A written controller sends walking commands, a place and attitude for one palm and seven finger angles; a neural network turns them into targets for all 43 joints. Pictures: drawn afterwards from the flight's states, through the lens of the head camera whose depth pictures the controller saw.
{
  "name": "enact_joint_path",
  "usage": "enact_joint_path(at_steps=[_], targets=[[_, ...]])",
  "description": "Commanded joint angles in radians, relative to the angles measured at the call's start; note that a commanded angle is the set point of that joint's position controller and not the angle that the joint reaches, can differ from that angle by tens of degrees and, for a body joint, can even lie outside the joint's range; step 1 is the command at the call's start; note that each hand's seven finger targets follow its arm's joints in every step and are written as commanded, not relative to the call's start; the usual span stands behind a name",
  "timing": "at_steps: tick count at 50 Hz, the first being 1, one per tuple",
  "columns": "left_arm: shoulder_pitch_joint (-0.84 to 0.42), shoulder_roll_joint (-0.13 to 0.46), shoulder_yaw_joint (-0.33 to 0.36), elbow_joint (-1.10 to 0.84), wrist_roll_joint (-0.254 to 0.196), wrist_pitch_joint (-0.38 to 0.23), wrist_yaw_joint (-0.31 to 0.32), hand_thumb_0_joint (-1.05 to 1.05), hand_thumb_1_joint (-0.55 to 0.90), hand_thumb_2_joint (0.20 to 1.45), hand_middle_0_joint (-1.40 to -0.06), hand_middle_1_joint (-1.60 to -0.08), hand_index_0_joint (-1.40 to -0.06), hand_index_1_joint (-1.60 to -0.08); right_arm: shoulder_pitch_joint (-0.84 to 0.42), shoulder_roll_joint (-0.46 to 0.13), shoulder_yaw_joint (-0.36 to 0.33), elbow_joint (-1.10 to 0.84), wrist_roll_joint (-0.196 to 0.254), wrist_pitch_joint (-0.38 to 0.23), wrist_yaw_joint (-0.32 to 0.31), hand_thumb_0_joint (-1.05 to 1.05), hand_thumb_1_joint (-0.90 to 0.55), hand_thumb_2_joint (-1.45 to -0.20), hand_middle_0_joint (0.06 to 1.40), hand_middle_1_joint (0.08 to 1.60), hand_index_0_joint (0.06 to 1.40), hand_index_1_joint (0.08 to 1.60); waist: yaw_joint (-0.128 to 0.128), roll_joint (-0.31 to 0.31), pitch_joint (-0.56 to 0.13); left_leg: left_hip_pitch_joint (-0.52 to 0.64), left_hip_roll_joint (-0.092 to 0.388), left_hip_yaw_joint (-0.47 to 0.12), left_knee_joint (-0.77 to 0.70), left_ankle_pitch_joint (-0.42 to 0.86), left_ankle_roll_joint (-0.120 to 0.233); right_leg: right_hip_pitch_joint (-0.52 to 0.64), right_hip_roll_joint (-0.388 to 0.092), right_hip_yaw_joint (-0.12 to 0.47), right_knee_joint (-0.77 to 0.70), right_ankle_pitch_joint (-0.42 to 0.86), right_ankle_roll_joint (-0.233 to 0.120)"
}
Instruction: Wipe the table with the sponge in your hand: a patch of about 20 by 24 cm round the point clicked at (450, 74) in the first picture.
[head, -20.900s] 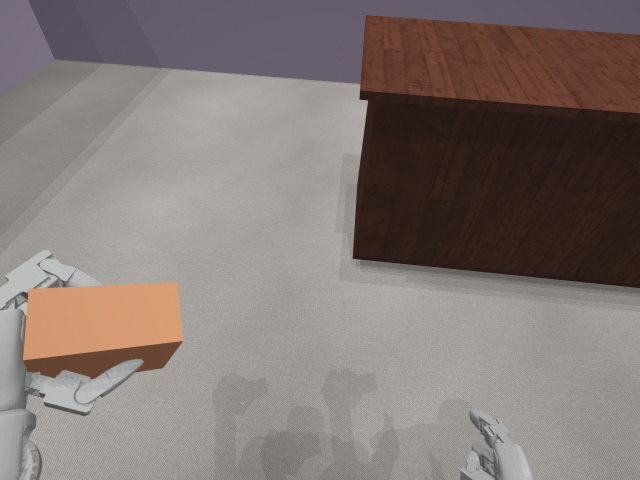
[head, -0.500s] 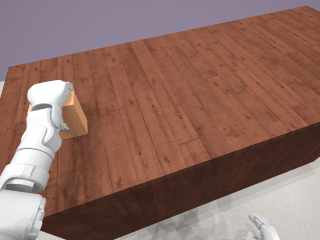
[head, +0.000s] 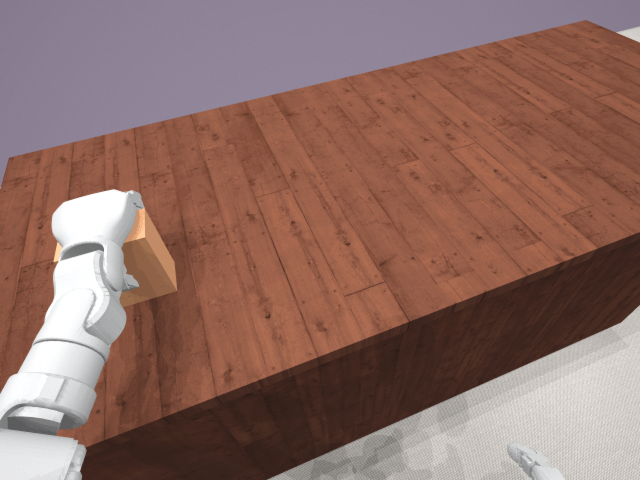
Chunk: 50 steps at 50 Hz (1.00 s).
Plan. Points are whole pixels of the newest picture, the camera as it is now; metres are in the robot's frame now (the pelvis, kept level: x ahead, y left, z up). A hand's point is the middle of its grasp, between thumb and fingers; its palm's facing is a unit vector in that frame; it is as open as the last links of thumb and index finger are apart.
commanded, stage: wipe back along the middle lane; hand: left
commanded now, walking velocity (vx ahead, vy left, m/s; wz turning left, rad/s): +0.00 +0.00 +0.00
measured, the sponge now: (128, 270) +0.36 +0.30 +0.06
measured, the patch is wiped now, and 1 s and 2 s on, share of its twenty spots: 0.25 0.65 0.75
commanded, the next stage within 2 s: slide across to the third lane in 1.20 s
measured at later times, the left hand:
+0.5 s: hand (120, 275) +0.33 +0.28 +0.10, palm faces +0.01 -0.03 -1.00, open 9.6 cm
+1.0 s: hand (130, 311) +0.28 +0.24 +0.10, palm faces +0.07 -0.06 -1.00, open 9.6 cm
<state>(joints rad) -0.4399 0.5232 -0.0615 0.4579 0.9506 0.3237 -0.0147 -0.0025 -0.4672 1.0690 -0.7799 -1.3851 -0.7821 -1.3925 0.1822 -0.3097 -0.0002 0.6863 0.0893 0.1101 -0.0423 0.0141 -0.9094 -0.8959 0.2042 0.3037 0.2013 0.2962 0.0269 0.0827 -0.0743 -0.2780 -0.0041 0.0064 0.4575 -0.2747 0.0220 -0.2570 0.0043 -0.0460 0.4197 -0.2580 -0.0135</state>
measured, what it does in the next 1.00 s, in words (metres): stands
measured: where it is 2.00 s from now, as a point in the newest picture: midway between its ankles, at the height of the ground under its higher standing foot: outside the picture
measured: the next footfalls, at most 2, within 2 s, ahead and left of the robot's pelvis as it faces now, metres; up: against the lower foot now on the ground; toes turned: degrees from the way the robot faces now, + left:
none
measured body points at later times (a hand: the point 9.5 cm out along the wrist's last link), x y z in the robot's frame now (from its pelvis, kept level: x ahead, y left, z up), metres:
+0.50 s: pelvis -0.01 +0.00 +0.00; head -0.01 -0.04 +0.45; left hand +0.32 +0.27 +0.15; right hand +0.20 -0.23 -0.10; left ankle -0.03 +0.11 -0.74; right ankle -0.03 -0.11 -0.74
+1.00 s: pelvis -0.01 -0.01 +0.00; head -0.03 -0.06 +0.44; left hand +0.27 +0.24 +0.15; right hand +0.22 -0.22 -0.09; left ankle -0.03 +0.11 -0.74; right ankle -0.03 -0.11 -0.74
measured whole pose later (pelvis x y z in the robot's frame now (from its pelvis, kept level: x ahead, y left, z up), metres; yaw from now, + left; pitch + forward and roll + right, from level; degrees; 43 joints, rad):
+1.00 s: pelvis -0.01 -0.01 +0.00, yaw +0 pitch +1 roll +0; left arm -0.11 0.41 -0.18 0.00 0.96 0.52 0.01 0.01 -0.45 1.07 -0.75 -1.40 -0.76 -1.41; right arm 0.05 -0.28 0.04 0.62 0.09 0.10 -0.01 0.02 -0.91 -0.90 0.20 0.30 0.20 0.30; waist 0.09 0.11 -0.08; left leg -0.23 0.00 0.00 0.49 -0.29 0.01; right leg -0.22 0.01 -0.05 0.49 -0.29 -0.03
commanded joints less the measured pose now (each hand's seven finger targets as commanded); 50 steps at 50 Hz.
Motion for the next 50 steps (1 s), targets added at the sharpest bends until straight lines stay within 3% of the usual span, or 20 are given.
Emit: enact_joint_path(at_steps=[1, 5, 7, 10, 13, 15, 19, 20, 22, 24, 25, 27, 32, 35, 37, 40, 41, 45, 49, 50], targets=[[-0.177, 0.152, 0.04, -0.154, -0.018, 0.02, -0.003, 0.0, 0.1, 1.3, -1.2, -1.6, -1.2, -1.6, -0.139, -0.111, -0.033, -0.164, -0.001, -0.048, 0.003, 0.0, -0.9, -0.9, 0.2, 0.3, 0.2, 0.3, 0.016, -0.096, -0.233, 0.109, -0.02, -0.015, -0.006, 0.4, 0.036, 0.132, 0.014, -0.002, -0.009, 0.397, -0.043], [-0.152, 0.144, 0.041, -0.181, -0.016, 0.041, 0.001, 0.0, 0.1, 1.3, -1.2, -1.6, -1.2, -1.6, -0.177, -0.108, -0.024, -0.17, 0.003, -0.046, 0.002, 0.0, -0.9, -0.9, 0.2, 0.3, 0.2, 0.3, 0.026, -0.085, -0.198, 0.106, -0.018, -0.019, -0.017, 0.372, 0.031, 0.107, 0.016, 0.004, -0.013, 0.351, -0.048], [-0.162, 0.08, -0.017, -0.169, -0.016, 0.057, 0.003, 0.0, 0.1, 1.3, -1.2, -1.6, -1.2, -1.6, -0.173, -0.099, -0.022, -0.169, 0.006, -0.047, 0.002, 0.0, -0.9, -0.9, 0.2, 0.3, 0.2, 0.3, 0.011, -0.103, -0.178, 0.106, -0.017, -0.021, -0.02, 0.337, 0.029, 0.082, 0.017, -0.008, -0.017, 0.304, -0.042], [-0.161, 0.13, 0.025, -0.134, -0.014, 0.07, 0.003, 0.0, 0.1, 1.3, -1.2, -1.6, -1.2, -1.6, -0.186, -0.106, -0.016, -0.163, 0.004, -0.044, -0.006, 0.0, -0.9, -0.9, 0.2, 0.3, 0.2, 0.3, 0.019, -0.124, -0.166, 0.09, -0.018, -0.018, -0.024, 0.291, 0.029, 0.086, 0.017, 0.006, -0.025, 0.284, -0.046], [-0.139, 0.047, -0.047, -0.14, -0.005, 0.08, -0.007, 0.0, 0.1, 1.3, -1.2, -1.6, -1.2, -1.6, -0.191, -0.093, -0.013, -0.172, 0.004, -0.041, -0.003, 0.0, -0.9, -0.9, 0.2, 0.3, 0.2, 0.3, 0.012, -0.112, -0.171, 0.1, -0.021, -0.016, -0.016, 0.311, 0.026, 0.083, 0.017, -0.007, -0.016, 0.298, -0.042], [-0.121, 0.102, 0.002, -0.141, -0.004, 0.082, -0.008, 0.0, 0.1, 1.3, -1.2, -1.6, -1.2, -1.6, -0.2, -0.098, -0.008, -0.175, 0.003, -0.039, -0.003, 0.0, -0.9, -0.9, 0.2, 0.3, 0.2, 0.3, 0.026, -0.104, -0.167, 0.091, -0.019, -0.022, -0.019, 0.294, 0.026, 0.085, 0.018, 0.005, -0.018, 0.278, -0.048], [-0.078, 0.031, -0.052, -0.192, -0.009, 0.078, -0.016, 0.0, 0.1, 1.3, -1.2, -1.6, -1.2, -1.6, -0.203, -0.088, -0.009, -0.191, 0.002, -0.041, 0.007, 0.0, -0.9, -0.9, 0.2, 0.3, 0.2, 0.3, 0.022, -0.102, -0.186, 0.099, -0.022, -0.019, -0.004, 0.323, 0.026, 0.097, 0.017, -0.006, -0.004, 0.318, -0.044], [-0.043, 0.08, 0.003, -0.213, -0.013, 0.075, -0.012, 0.0, 0.1, 1.3, -1.2, -1.6, -1.2, -1.6, -0.208, -0.091, -0.01, -0.196, 0.0, -0.043, 0.007, 0.0, -0.9, -0.9, 0.2, 0.3, 0.2, 0.3, 0.037, -0.112, -0.197, 0.1, -0.018, -0.022, -0.004, 0.327, 0.028, 0.11, 0.018, 0.004, -0.002, 0.324, -0.048], [-0.011, 0.007, -0.057, -0.242, -0.019, 0.079, -0.015, 0.0, 0.1, 1.3, -1.2, -1.6, -1.2, -1.6, -0.214, -0.083, -0.007, -0.203, 0.002, -0.045, 0.013, 0.0, -0.9, -0.9, 0.2, 0.3, 0.2, 0.3, 0.027, -0.114, -0.183, 0.095, -0.02, -0.018, 0.003, 0.34, 0.026, 0.107, 0.017, -0.007, 0.005, 0.345, -0.043], [0.01, 0.001, -0.064, -0.271, -0.025, 0.09, -0.013, 0.0, 0.1, 1.3, -1.2, -1.6, -1.2, -1.6, -0.224, -0.083, -0.006, -0.205, 0.002, -0.043, 0.018, 0.0, -0.9, -0.9, 0.2, 0.3, 0.2, 0.3, 0.029, -0.108, -0.158, 0.091, -0.017, -0.02, -0.003, 0.33, 0.024, 0.097, 0.018, -0.008, 0.003, 0.329, -0.042], [0.03, 0.049, -0.011, -0.285, -0.03, 0.095, -0.008, 0.0, 0.1, 1.3, -1.2, -1.6, -1.2, -1.6, -0.232, -0.086, -0.008, -0.205, 0.002, -0.044, 0.017, 0.0, -0.9, -0.9, 0.2, 0.3, 0.2, 0.3, 0.041, -0.121, -0.151, 0.086, -0.014, -0.024, -0.009, 0.315, 0.026, 0.099, 0.02, 0.001, -0.001, 0.311, -0.045], [0.01, -0.02, -0.082, -0.307, -0.028, 0.11, -0.008, 0.0, 0.1, 1.3, -1.2, -1.6, -1.2, -1.6, -0.235, -0.079, -0.006, -0.208, 0.006, -0.046, 0.017, 0.0, -0.9, -0.9, 0.2, 0.3, 0.2, 0.3, 0.027, -0.123, -0.148, 0.088, -0.017, -0.02, -0.008, 0.302, 0.025, 0.088, 0.02, -0.006, -0.001, 0.292, -0.041], [0.14, -0.029, -0.07, -0.381, -0.041, 0.129, -0.001, 0.0, 0.1, 1.3, -1.2, -1.6, -1.2, -1.6, -0.249, -0.076, -0.008, -0.217, 0.002, -0.057, 0.027, 0.0, -0.9, -0.9, 0.2, 0.3, 0.2, 0.3, 0.045, -0.15, -0.17, 0.091, -0.018, -0.019, 0.003, 0.337, 0.024, 0.126, 0.019, -0.004, 0.016, 0.355, -0.039], [0.203, 0.017, -0.019, -0.436, -0.051, 0.143, 0.006, 0.0, 0.1, 1.3, -1.2, -1.6, -1.2, -1.6, -0.278, -0.08, -0.007, -0.222, 0.001, -0.056, 0.03, 0.0, -0.9, -0.9, 0.2, 0.3, 0.2, 0.3, 0.061, -0.151, -0.164, 0.082, -0.016, -0.016, -0.002, 0.327, 0.021, 0.142, 0.019, 0.01, 0.02, 0.363, -0.038], [0.212, -0.028, -0.062, -0.448, -0.05, 0.159, 0.005, 0.0, 0.1, 1.3, -1.2, -1.6, -1.2, -1.6, -0.272, -0.072, -0.005, -0.226, 0.003, -0.058, 0.031, 0.0, -0.9, -0.9, 0.2, 0.3, 0.2, 0.3, 0.053, -0.152, -0.148, 0.079, -0.019, -0.012, 0.003, 0.328, 0.022, 0.135, 0.018, 0.003, 0.022, 0.364, -0.034], [0.187, 0.011, -0.04, -0.467, -0.039, 0.181, 0.006, 0.0, 0.1, 1.3, -1.2, -1.6, -1.2, -1.6, -0.296, -0.075, 0.001, -0.22, 0.005, -0.055, 0.026, 0.0, -0.9, -0.9, 0.2, 0.3, 0.2, 0.3, 0.054, -0.131, -0.11, 0.08, -0.014, -0.015, -0.009, 0.287, 0.019, 0.103, 0.024, 0.015, 0.014, 0.295, -0.04], [0.182, -0.048, -0.097, -0.478, -0.037, 0.187, 0.002, 0.0, 0.1, 1.3, -1.2, -1.6, -1.2, -1.6, -0.297, -0.068, 0.003, -0.23, 0.006, -0.058, 0.027, 0.0, -0.9, -0.9, 0.2, 0.3, 0.2, 0.3, 0.049, -0.119, -0.117, 0.081, -0.018, -0.014, -0.005, 0.285, 0.021, 0.103, 0.022, 0.005, 0.017, 0.286, -0.038], [0.257, -0.024, -0.067, -0.511, -0.038, 0.187, -0.001, 0.0, 0.1, 1.3, -1.2, -1.6, -1.2, -1.6, -0.318, -0.065, 0.003, -0.233, 0.005, -0.063, 0.031, 0.0, -0.9, -0.9, 0.2, 0.3, 0.2, 0.3, 0.063, -0.132, -0.124, 0.088, -0.016, -0.015, -0.002, 0.281, 0.019, 0.112, 0.023, 0.021, 0.02, 0.296, -0.04], [0.272, -0.078, -0.12, -0.531, -0.035, 0.193, -0.005, 0.0, 0.1, 1.3, -1.2, -1.6, -1.2, -1.6, -0.322, -0.057, 0.005, -0.239, 0.005, -0.064, 0.035, 0.0, -0.9, -0.9, 0.2, 0.3, 0.2, 0.3, 0.06, -0.134, -0.116, 0.088, -0.017, -0.015, -0.001, 0.272, 0.02, 0.101, 0.023, 0.009, 0.021, 0.275, -0.036], [0.251, -0.044, -0.096, -0.54, -0.027, 0.195, -0.002, 0.0, 0.1, 1.3, -1.2, -1.6, -1.2, -1.6, -0.334, -0.061, 0.007, -0.239, 0.004, -0.064, 0.033, 0.0, -0.9, -0.9, 0.2, 0.3, 0.2, 0.3, 0.061, -0.13, -0.103, 0.089, -0.013, -0.016, -0.002, 0.257, 0.019, 0.087, 0.026, 0.025, 0.018, 0.258, -0.042]])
